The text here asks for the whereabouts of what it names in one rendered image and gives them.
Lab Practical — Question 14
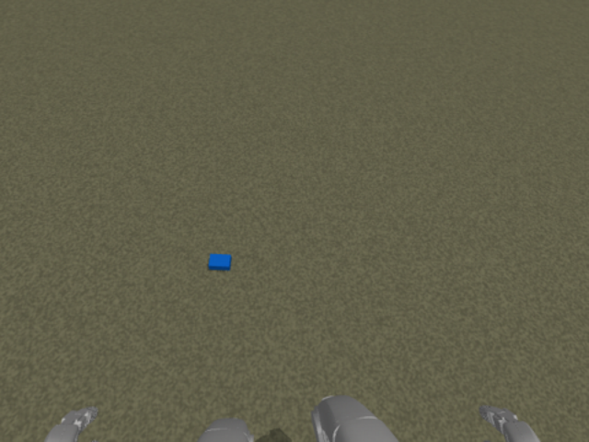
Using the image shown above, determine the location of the right robot hand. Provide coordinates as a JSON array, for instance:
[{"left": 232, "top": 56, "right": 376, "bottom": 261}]
[{"left": 479, "top": 405, "right": 540, "bottom": 442}]

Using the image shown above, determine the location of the small box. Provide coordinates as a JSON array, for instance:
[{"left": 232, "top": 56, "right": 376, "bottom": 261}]
[{"left": 208, "top": 254, "right": 232, "bottom": 271}]

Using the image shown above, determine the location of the left robot hand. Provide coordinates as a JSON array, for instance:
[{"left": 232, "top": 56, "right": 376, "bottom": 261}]
[{"left": 44, "top": 406, "right": 98, "bottom": 442}]

